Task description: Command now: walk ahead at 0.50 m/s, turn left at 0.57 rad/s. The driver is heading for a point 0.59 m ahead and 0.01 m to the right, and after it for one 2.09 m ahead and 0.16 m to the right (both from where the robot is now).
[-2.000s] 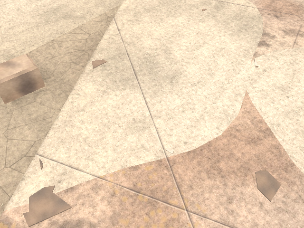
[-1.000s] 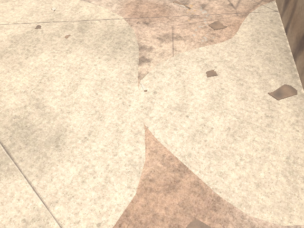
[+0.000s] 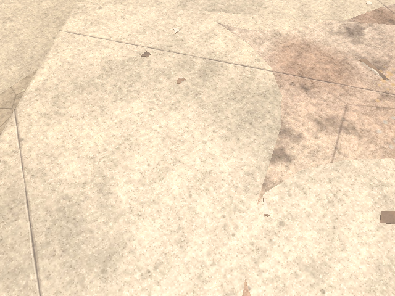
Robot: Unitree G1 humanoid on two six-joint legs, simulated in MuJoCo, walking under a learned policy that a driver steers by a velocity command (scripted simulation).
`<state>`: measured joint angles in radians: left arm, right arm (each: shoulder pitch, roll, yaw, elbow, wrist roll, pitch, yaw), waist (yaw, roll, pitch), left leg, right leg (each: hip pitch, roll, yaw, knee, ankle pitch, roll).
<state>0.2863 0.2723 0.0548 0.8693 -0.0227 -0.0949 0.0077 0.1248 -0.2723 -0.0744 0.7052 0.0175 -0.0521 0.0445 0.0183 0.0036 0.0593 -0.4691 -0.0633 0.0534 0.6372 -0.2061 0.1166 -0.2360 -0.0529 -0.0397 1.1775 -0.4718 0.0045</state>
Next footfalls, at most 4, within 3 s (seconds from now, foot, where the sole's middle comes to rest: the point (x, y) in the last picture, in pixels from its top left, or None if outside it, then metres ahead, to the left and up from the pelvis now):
0.42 right None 0.42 -0.11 -0.76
0.92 left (157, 238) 0.63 0.18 -0.76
1.42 right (236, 176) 0.89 -0.11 -0.76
1.94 left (207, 112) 1.22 0.01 -0.76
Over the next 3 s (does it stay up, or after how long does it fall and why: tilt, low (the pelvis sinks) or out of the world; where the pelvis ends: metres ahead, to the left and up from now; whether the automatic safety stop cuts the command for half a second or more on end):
stays up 1.57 -0.10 0.00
